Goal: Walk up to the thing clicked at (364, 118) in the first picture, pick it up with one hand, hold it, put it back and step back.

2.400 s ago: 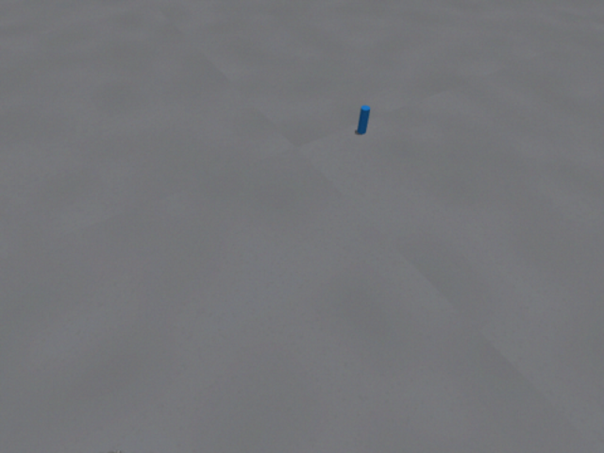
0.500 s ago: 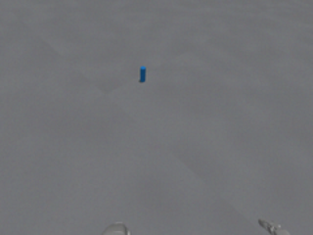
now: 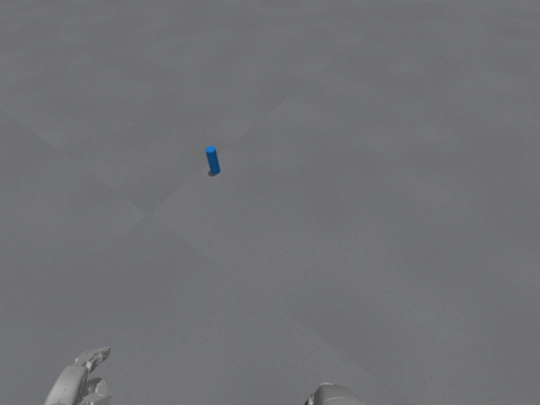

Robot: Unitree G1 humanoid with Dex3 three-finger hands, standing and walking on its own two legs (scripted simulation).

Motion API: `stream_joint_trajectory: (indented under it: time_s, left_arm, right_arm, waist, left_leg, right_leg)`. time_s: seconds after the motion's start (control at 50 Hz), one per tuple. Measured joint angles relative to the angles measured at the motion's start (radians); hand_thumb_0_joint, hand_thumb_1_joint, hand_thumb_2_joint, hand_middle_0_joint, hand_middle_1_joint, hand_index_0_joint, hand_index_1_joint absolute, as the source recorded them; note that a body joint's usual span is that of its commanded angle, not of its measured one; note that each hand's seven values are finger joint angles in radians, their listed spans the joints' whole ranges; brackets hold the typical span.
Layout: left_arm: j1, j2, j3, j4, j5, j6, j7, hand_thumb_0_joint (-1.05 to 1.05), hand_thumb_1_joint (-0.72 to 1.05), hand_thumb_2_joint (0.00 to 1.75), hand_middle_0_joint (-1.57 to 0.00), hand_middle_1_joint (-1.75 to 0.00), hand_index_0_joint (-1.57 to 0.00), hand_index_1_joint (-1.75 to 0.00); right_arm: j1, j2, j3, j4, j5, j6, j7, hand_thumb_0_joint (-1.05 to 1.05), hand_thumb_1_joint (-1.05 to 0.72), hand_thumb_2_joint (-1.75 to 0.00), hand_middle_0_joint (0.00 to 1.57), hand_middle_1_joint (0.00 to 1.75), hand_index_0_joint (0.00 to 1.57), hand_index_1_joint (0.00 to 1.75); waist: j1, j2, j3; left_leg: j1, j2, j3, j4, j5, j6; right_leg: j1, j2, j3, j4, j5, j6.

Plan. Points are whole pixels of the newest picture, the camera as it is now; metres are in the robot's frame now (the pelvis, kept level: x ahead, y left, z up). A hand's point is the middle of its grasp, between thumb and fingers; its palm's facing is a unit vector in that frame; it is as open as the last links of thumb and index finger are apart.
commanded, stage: walk up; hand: left
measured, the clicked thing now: (213, 160) +1.31 +0.29 -0.68
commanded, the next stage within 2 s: none
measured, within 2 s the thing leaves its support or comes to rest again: neither
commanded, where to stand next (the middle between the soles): +0.99 +0.07 m, yaw +1 degrees
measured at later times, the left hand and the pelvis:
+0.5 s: hand (93, 336) +0.26 +0.34 -0.15, palm faces -0.02 -0.93 -0.35, open 7.4 cm; pelvis +0.24 +0.06 +0.01, yaw +1 degrees
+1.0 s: hand (147, 204) +0.55 +0.28 -0.10, palm faces +0.00 -0.92 -0.39, open 7.4 cm; pelvis +0.46 +0.02 +0.01, yaw +1 degrees
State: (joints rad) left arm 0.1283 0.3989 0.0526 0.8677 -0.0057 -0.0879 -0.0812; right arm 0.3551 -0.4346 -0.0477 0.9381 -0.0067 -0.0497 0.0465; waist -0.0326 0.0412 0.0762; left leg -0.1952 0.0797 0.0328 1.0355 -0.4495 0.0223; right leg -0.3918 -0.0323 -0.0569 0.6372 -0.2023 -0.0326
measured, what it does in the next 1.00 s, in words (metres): walks ahead: left foot, then right foot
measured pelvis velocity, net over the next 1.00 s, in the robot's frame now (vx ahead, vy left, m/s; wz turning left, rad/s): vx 0.46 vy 0.02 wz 0.01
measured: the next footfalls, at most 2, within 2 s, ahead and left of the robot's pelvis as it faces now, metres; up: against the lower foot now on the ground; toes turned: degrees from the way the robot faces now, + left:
left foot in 0.36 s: +0.35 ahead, +0.17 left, +0.00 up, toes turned +7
right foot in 0.84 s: +0.55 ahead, -0.09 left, +0.00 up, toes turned -4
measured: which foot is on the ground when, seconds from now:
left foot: up 0.00-0.34, down 0.36-0.86, up 0.88-1.00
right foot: down 0.00-0.40, up 0.42-0.82, down 0.84-1.00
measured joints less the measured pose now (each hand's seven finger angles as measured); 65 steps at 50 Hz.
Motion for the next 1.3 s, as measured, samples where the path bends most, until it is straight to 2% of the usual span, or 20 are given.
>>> stream_joint_trajectory:
  time_s: [0.04, 0.1, 0.22, 0.32, 0.36, 0.4, 0.46, 0.5, 0.64, 0.74, 0.8, 0.84, 0.86, 0.88, 0.94, 0.98, 1.12, 1.18, 1.28, 1.3]
  left_arm:
    - [0.023, -0.02, -0.013, -0.005, -0.005, -0.003, 0.009, 0.01, 0.91, 0.9, -0.2, -0.3, -0.2, -0.3]
    - [0.071, -0.035, -0.022, -0.001, -0.003, -0.007, 0.016, 0.01, 0.9, 0.9, -0.21, -0.3, -0.21, -0.3]
    - [0.165, -0.016, -0.014, 0.011, 0.013, -0.01, 0.017, 0.01, 0.9, 0.9, -0.21, -0.3, -0.21, -0.3]
    - [0.214, 0.026, 0.001, 0.027, 0.018, -0.004, 0.02, 0.01, 0.9, 0.9, -0.21, -0.3, -0.21, -0.3]
    - [0.236, 0.043, 0.004, 0.036, 0.019, 0.003, 0.023, 0.01, 0.9, 0.9, -0.21, -0.3, -0.21, -0.3]
    - [0.236, 0.057, 0.007, 0.051, 0.018, 0.016, 0.033, 0.01, 0.9, 0.9, -0.21, -0.3, -0.21, -0.3]
    - [0.211, 0.054, -0.008, 0.073, 0.009, 0.034, 0.045, 0.01, 0.9, 0.9, -0.2, -0.3, -0.2, -0.3]
    - [0.197, 0.059, -0.014, 0.073, 0.002, 0.031, 0.042, 0.01, 0.91, 0.9, -0.2, -0.3, -0.2, -0.3]
    - [0.154, 0.048, -0.01, 0.052, 0.014, 0.038, 0.01, 0.01, 0.91, 0.9, -0.2, -0.3, -0.2, -0.3]
    - [0.113, 0.031, -0.002, 0.047, 0.018, 0.04, -0.005, 0.01, 0.91, 0.9, -0.2, -0.3, -0.2, -0.3]
    - [0.092, 0.025, 0.003, 0.048, 0.019, 0.036, -0.006, 0.01, 0.91, 0.9, -0.2, -0.3, -0.2, -0.3]
    - [0.083, 0.022, 0.007, 0.046, 0.02, 0.024, -0.002, 0.01, 0.9, 0.9, -0.2, -0.3, -0.2, -0.3]
    - [0.072, 0.011, 0.01, 0.043, 0.022, 0.015, 0.005, 0.01, 0.9, 0.9, -0.2, -0.3, -0.2, -0.3]
    - [0.065, 0.004, 0.009, 0.034, 0.021, 0.005, 0.01, 0.01, 0.91, 0.9, -0.2, -0.3, -0.2, -0.3]
    - [0.067, -0.019, -0.007, 0.009, 0.008, -0.008, 0.02, 0.01, 0.91, 0.9, -0.2, -0.3, -0.2, -0.3]
    - [0.085, -0.032, -0.016, 0.003, 0.005, -0.009, 0.026, 0.01, 0.9, 0.9, -0.2, -0.3, -0.2, -0.3]
    - [0.16, -0.019, -0.015, -0.001, 0.018, -0.005, 0.028, 0.01, 0.9, 0.9, -0.21, -0.3, -0.21, -0.3]
    - [0.186, 0.0, -0.006, -0.001, 0.021, -0.003, 0.027, 0.01, 0.9, 0.9, -0.21, -0.3, -0.21, -0.3]
    - [0.231, 0.035, -0.001, 0.012, 0.021, 0.014, 0.027, 0.01, 0.9, 0.9, -0.21, -0.3, -0.21, -0.3]
    - [0.234, 0.044, 0.0, 0.019, 0.021, 0.02, 0.031, 0.01, 0.9, 0.9, -0.21, -0.3, -0.21, -0.3]
  right_arm:
    - [-0.027, -0.001, 0.004, -0.004, 0.007, -0.002, 0.002, 0.01, -0.91, -0.9, 0.2, 0.3, 0.2, 0.3]
    - [-0.059, -0.004, 0.001, -0.026, 0.003, -0.007, 0.014, 0.01, -0.91, -0.9, 0.2, 0.3, 0.2, 0.3]
    - [-0.097, -0.004, -0.017, -0.044, -0.016, -0.002, 0.043, 0.01, -0.91, -0.9, 0.2, 0.3, 0.2, 0.3]
    - [-0.12, -0.003, -0.027, -0.036, -0.019, -0.006, 0.058, 0.01, -0.91, -0.9, 0.2, 0.3, 0.2, 0.3]
    - [-0.121, -0.004, -0.029, -0.039, -0.019, -0.013, 0.058, 0.01, -0.91, -0.9, 0.2, 0.3, 0.2, 0.3]
    - [-0.139, 0.006, -0.032, -0.046, -0.025, -0.029, 0.048, 0.01, -0.91, -0.9, 0.2, 0.3, 0.2, 0.3]
    - [-0.143, 0.024, -0.026, -0.076, -0.005, -0.047, 0.033, 0.0, -0.91, -0.9, 0.2, 0.3, 0.2, 0.3]
    - [-0.13, 0.041, -0.012, -0.082, 0.003, -0.047, 0.024, 0.0, -0.91, -0.9, 0.2, 0.3, 0.21, 0.3]
    - [-0.056, 0.048, 0.009, -0.075, 0.003, -0.048, 0.017, 0.0, -0.91, -0.9, 0.2, 0.3, 0.21, 0.3]
    - [-0.011, 0.027, 0.004, -0.063, 0.003, -0.039, 0.018, 0.0, -0.9, -0.9, 0.2, 0.3, 0.21, 0.3]
    - [0.009, 0.016, -0.001, -0.059, 0.002, -0.027, 0.016, 0.01, -0.9, -0.9, 0.2, 0.3, 0.21, 0.3]
    - [0.022, 0.007, -0.003, -0.058, 0.001, -0.019, 0.011, 0.01, -0.9, -0.9, 0.2, 0.3, 0.21, 0.3]
    - [0.017, 0.001, -0.005, -0.053, 0.001, -0.014, 0.005, 0.01, -0.9, -0.9, 0.2, 0.3, 0.21, 0.3]
    - [0.008, 0.001, -0.005, -0.046, 0.002, -0.007, 0.001, 0.01, -0.91, -0.9, 0.2, 0.3, 0.21, 0.3]
    - [-0.027, -0.001, 0.003, -0.029, 0.007, 0.005, -0.004, 0.01, -0.91, -0.9, 0.2, 0.3, 0.2, 0.3]
    - [-0.045, -0.005, 0.004, -0.029, 0.01, 0.004, -0.001, 0.01, -0.91, -0.9, 0.2, 0.3, 0.2, 0.3]
    - [-0.075, -0.002, -0.013, -0.035, -0.012, 0.01, 0.031, 0.01, -0.91, -0.9, 0.2, 0.3, 0.2, 0.3]
    - [-0.084, 0.001, -0.016, -0.029, -0.018, 0.01, 0.041, 0.01, -0.91, -0.9, 0.2, 0.3, 0.2, 0.3]
    - [-0.09, 0.002, -0.021, -0.028, -0.02, -0.007, 0.044, 0.01, -0.91, -0.9, 0.2, 0.3, 0.2, 0.3]
    - [-0.098, 0.009, -0.022, -0.029, -0.022, -0.015, 0.038, 0.01, -0.91, -0.9, 0.2, 0.3, 0.2, 0.3]
  waist:
    - [0.013, 0.011, -0.001]
    - [0.028, 0.026, -0.011]
    - [0.057, 0.023, -0.029]
    - [0.08, 0.001, -0.03]
    - [0.083, -0.016, -0.041]
    - [0.079, -0.063, -0.024]
    - [0.056, -0.071, -0.002]
    - [0.049, -0.09, 0.001]
    - [0.03, -0.097, -0.008]
    - [0.012, -0.073, -0.008]
    - [0.003, -0.059, -0.015]
    - [0.002, -0.039, -0.021]
    - [0.001, -0.01, -0.012]
    - [0.005, 0.001, -0.004]
    - [0.026, 0.01, 0.01]
    - [0.035, 0.021, 0.007]
    - [0.053, 0.024, -0.014]
    - [0.066, 0.01, -0.012]
    - [0.075, -0.022, -0.026]
    - [0.074, -0.051, -0.018]
  left_leg:
    - [-0.101, -0.011, -0.024, 0.084, 0.063, 0.012]
    - [-0.223, 0.003, -0.04, 0.045, 0.145, 0.01]
    - [-0.345, 0.036, -0.03, -0.224, 0.248, -0.027]
    - [-0.302, 0.037, -0.006, -0.433, 0.343, -0.013]
    - [-0.248, 0.019, 0.014, -0.473, 0.323, -0.002]
    - [-0.237, -0.018, 0.044, -0.416, 0.297, 0.0]
    - [-0.197, -0.024, 0.052, -0.394, 0.236, 0.007]
    - [-0.138, -0.034, 0.063, -0.447, 0.234, 0.007]
    - [0.033, -0.057, 0.082, -0.594, 0.212, 0.014]
    - [0.111, -0.059, 0.079, -0.606, 0.149, -0.008]
    - [0.14, -0.053, 0.079, -0.564, 0.079, -0.029]
    - [0.138, -0.032, 0.071, -0.483, 0.005, -0.037]
    - [0.111, -0.004, 0.057, -0.392, -0.022, -0.019]
    - [0.065, -0.004, 0.028, -0.272, -0.026, -0.005]
    - [-0.086, -0.054, -0.033, 0.017, 0.009, 0.016]
    - [-0.164, -0.053, -0.043, 0.052, 0.061, 0.018]
    - [-0.308, 0.005, -0.041, -0.187, 0.193, -0.021]
    - [-0.298, 0.02, -0.026, -0.336, 0.25, -0.023]
    - [-0.206, 0.001, 0.011, -0.481, 0.303, -0.006]
    - [-0.197, -0.019, 0.027, -0.462, 0.31, -0.005]
  right_leg:
    - [0.057, 0.005, 0.001, -0.052, -0.003, -0.001]
    - [0.135, 0.019, -0.001, -0.135, -0.002, -0.001]
    - [0.251, 0.033, -0.012, -0.216, -0.05, 0.001]
    - [0.325, 0.025, -0.026, -0.185, -0.153, 0.035]
    - [0.338, 0.008, -0.024, -0.128, -0.223, 0.049]
    - [0.285, -0.043, 0.001, 0.057, -0.27, 0.028]
    - [0.118, -0.004, 0.084, 0.41, -0.242, -0.003]
    - [0.03, -0.006, 0.098, 0.477, -0.181, -0.006]
    - [-0.131, -0.076, 0.057, 0.268, -0.063, 0.034]
    - [-0.115, -0.084, 0.041, 0.035, 0.063, 0.028]
    - [-0.06, -0.065, 0.023, -0.051, 0.083, 0.018]
    - [-0.01, -0.036, 0.009, -0.083, 0.087, 0.011]
    - [-0.006, -0.017, -0.008, -0.051, 0.064, 0.011]
    - [-0.004, -0.011, -0.017, -0.021, 0.034, 0.01]
    - [0.042, -0.014, -0.016, -0.032, -0.001, 0.005]
    - [0.091, -0.011, -0.02, -0.084, 0.002, 0.006]
    - [0.212, 0.007, -0.044, -0.2, -0.019, 0.001]
    - [0.248, 0.006, -0.052, -0.198, -0.057, 0.014]
    - [0.273, -0.018, -0.056, -0.085, -0.189, 0.047]
    - [0.258, -0.045, -0.043, -0.014, -0.224, 0.036]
